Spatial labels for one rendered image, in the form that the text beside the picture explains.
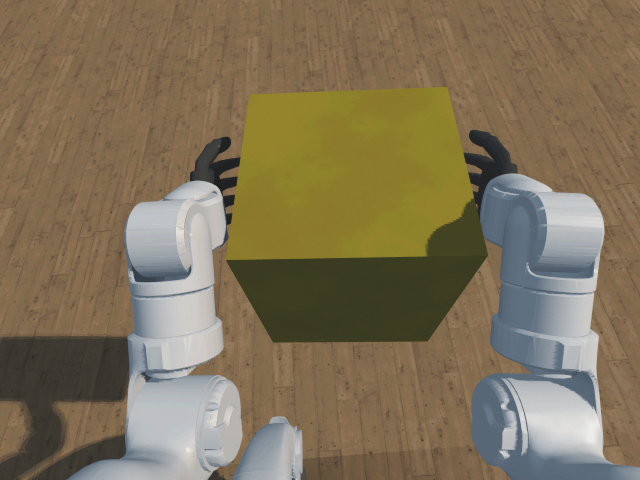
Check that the left robot forearm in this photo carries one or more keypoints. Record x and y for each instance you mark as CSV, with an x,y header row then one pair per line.
x,y
169,245

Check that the robot left thigh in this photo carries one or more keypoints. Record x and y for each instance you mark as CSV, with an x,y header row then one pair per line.
x,y
274,453

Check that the robot left hand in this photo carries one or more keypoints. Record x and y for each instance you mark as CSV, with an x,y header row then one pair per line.
x,y
208,172

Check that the robot right hand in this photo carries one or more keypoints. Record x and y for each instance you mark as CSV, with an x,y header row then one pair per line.
x,y
500,165

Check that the carton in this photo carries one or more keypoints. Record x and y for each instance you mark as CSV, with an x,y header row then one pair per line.
x,y
354,218

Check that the right robot forearm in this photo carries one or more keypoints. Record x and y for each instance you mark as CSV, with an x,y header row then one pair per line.
x,y
551,245

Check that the robot right upper arm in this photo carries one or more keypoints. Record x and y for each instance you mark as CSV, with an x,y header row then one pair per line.
x,y
540,428

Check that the robot left upper arm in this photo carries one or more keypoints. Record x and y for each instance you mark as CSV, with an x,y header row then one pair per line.
x,y
179,429

